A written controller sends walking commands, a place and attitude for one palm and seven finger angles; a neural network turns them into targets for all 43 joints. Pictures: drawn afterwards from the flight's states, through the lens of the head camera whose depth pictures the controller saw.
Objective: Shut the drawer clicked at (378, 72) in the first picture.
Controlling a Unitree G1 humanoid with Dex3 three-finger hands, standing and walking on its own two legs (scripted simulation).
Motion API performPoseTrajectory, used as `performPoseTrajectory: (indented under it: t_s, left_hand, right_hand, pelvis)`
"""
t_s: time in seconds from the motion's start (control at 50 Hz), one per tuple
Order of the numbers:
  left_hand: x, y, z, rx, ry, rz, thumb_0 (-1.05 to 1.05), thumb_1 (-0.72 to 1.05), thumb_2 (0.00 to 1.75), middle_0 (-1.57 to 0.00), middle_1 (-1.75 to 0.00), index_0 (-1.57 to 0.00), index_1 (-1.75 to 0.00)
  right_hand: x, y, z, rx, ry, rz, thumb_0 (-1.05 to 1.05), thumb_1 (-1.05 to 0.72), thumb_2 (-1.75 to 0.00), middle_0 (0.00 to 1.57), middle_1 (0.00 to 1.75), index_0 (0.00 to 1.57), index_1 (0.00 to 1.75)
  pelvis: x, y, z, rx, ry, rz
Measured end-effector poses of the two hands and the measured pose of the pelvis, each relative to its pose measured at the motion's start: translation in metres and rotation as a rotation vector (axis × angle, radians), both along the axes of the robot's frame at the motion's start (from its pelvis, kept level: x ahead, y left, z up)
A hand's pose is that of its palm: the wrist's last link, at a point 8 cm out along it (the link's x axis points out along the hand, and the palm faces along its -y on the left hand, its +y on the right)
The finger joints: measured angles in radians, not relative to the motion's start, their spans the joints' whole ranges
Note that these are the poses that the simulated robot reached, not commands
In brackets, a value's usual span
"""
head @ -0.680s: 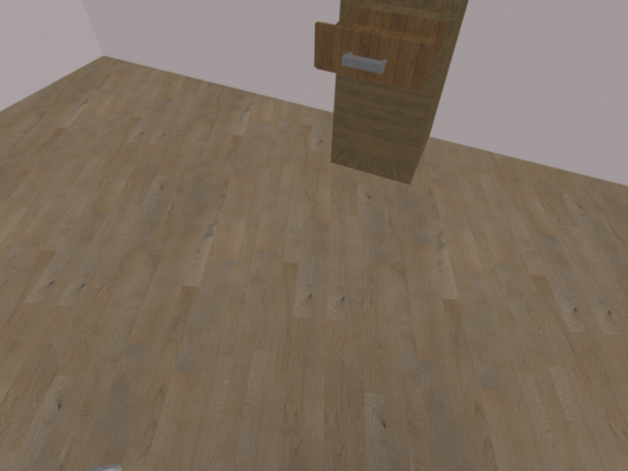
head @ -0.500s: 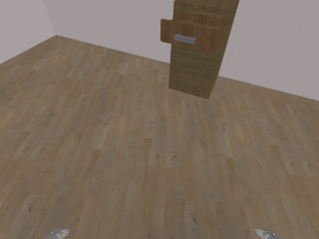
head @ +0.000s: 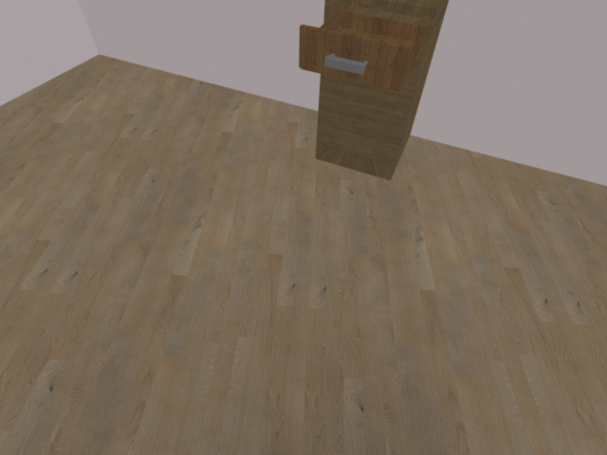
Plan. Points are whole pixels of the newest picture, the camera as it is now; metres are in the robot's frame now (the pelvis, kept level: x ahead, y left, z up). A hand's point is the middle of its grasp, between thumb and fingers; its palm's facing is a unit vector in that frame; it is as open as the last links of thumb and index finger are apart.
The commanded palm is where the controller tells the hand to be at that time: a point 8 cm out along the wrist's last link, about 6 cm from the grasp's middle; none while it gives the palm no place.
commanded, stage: stand and wait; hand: left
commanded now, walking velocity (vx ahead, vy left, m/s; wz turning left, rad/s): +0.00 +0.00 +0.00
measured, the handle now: (346, 62) +1.28 -0.07 -0.07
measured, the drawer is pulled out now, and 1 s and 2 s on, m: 0.30 0.30 0.30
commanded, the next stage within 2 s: look at it before walking up in 0.14 s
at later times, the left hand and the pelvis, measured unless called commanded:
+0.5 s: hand out of the picture +0.06 +0.24 -0.16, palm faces -0.02 -0.95 -0.32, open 7.4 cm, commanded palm none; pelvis -0.01 +0.00 +0.00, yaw -1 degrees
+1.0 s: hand out of the picture +0.04 +0.23 -0.17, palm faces -0.01 -0.96 -0.29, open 7.4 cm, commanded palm none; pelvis +0.00 +0.00 +0.00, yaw -1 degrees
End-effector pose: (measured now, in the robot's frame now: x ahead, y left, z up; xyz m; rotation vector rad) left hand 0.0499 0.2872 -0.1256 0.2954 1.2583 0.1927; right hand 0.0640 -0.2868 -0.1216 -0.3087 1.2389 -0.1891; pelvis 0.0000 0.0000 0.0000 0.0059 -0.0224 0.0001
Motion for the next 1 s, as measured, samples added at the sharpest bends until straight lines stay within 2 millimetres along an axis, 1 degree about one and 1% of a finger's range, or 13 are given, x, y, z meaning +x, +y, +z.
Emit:
performPoseTrajectory:
  t_s: [0.14,0.34,0.48,0.88,0.94,1.0]
  left_hand:
    - [-0.001,-0.003,0.0,-0.004,-0.004,-0.001,0.0,0.9,0.9,-0.21,-0.3,-0.2,-0.3]
    - [0.004,-0.007,0.002,-0.007,-0.03,-0.014,0.0,0.9,0.9,-0.21,-0.3,-0.2,-0.3]
    - [0.004,-0.007,0.003,-0.008,-0.036,-0.015,0.0,0.9,0.9,-0.21,-0.3,-0.2,-0.3]
    - [-0.006,-0.006,0.001,-0.009,-0.002,-0.006,0.0,0.9,0.9,-0.21,-0.3,-0.2,-0.3]
    - [-0.008,-0.009,-0.002,-0.012,0.006,0.0,0.0,0.9,0.9,-0.21,-0.3,-0.2,-0.3]
    - [-0.014,-0.016,-0.009,-0.039,0.027,0.013,0.0,0.9,0.9,-0.2,-0.3,-0.2,-0.3]
  right_hand:
    - [-0.01,0.001,-0.002,0.008,0.011,-0.01,0.0,-0.91,-0.9,0.2,0.3,0.2,0.3]
    - [-0.008,0.003,-0.001,0.018,-0.018,-0.011,0.0,-0.91,-0.9,0.2,0.3,0.2,0.3]
    - [-0.007,0.002,0.001,0.015,-0.025,-0.009,0.0,-0.91,-0.9,0.2,0.3,0.2,0.3]
    - [-0.011,0.0,0.001,0.008,-0.003,-0.011,0.0,-0.91,-0.9,0.2,0.3,0.2,0.3]
    - [-0.012,0.003,-0.002,0.014,0.003,-0.013,0.0,-0.91,-0.9,0.2,0.3,0.2,0.3]
    - [-0.017,0.012,-0.008,0.034,0.023,-0.021,0.0,-0.91,-0.9,0.2,0.3,0.2,0.3]
  pelvis:
    - [-0.004,-0.001,0.001,0.001,-0.003,-0.002]
    - [-0.008,-0.002,0.001,0.002,-0.002,-0.009]
    - [-0.01,-0.003,0.002,0.002,-0.001,-0.009]
    - [-0.009,-0.003,0.003,0.001,0.002,-0.01]
    - [-0.006,-0.003,0.001,0.0,0.004,-0.012]
    - [0.002,-0.002,-0.002,-0.004,0.007,-0.016]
